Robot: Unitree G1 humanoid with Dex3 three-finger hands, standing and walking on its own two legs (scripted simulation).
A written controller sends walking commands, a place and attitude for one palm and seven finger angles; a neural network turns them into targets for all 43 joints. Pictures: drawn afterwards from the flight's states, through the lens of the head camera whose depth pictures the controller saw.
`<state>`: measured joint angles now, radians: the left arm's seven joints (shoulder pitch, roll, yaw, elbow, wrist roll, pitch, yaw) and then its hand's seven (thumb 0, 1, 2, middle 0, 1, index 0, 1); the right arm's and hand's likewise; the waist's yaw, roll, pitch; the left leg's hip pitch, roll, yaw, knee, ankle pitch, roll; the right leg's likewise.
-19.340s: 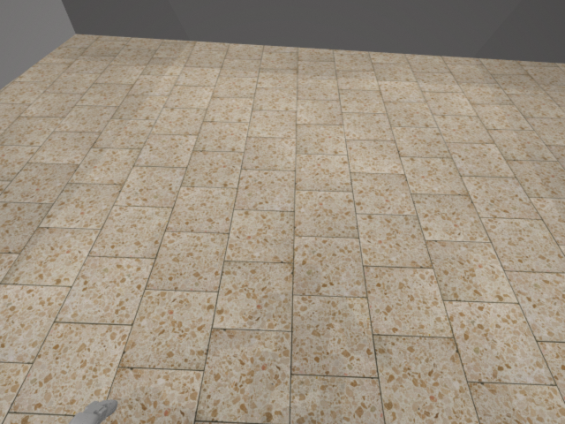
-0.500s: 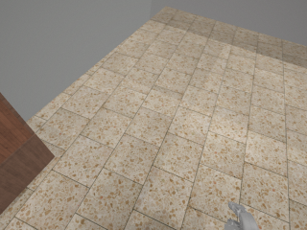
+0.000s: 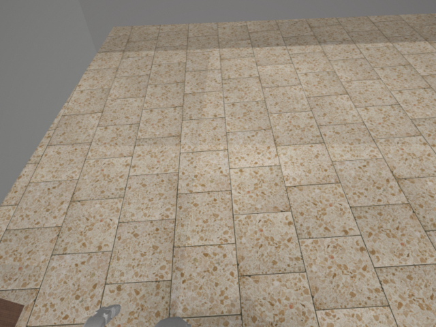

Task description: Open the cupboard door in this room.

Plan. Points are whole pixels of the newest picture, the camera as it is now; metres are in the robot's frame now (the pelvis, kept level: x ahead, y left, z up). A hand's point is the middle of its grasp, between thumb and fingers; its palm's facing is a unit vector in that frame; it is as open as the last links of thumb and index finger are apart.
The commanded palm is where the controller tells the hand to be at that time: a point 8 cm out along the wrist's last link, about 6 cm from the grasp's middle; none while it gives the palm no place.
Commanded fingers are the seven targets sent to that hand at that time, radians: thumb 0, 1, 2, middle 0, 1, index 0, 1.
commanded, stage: walk to a spot facing it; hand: left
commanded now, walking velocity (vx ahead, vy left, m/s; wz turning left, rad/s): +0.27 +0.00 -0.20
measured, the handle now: out of the picture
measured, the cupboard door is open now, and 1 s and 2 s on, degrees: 0 0 0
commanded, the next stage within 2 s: turn to face it in 0.16 s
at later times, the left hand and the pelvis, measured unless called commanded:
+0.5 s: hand out of the picture +0.13 +0.22 -0.18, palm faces +0.01 -0.98 -0.18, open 7.4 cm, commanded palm none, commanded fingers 0.00 0.90 0.90 -0.20 -0.30 -0.20 -0.30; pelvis +0.12 +0.04 +0.01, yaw -2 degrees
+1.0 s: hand (140, 294) +0.20 +0.19 -0.13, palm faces +0.25 -0.92 -0.29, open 7.4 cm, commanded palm none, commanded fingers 0.00 0.90 0.90 -0.20 -0.30 -0.20 -0.30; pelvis +0.13 -0.03 +0.01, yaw +17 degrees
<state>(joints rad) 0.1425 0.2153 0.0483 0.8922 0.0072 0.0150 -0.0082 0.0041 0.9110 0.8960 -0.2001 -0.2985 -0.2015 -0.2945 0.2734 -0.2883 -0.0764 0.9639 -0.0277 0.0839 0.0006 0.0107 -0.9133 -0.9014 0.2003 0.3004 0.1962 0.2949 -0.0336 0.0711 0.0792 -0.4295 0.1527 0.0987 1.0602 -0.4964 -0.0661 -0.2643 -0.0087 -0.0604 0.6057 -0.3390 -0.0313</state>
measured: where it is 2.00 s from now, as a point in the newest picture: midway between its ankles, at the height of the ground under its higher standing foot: outside the picture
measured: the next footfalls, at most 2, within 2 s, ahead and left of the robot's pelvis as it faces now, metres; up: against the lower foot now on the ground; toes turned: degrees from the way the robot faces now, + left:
left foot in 0.36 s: +0.19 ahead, +0.12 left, +0.00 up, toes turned +3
right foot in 0.88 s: +0.20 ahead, -0.12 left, +0.00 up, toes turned +10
